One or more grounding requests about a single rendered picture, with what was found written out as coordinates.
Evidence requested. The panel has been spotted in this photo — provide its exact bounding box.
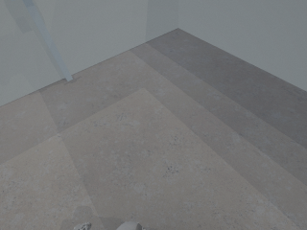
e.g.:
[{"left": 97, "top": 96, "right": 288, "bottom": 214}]
[{"left": 12, "top": 0, "right": 73, "bottom": 81}]

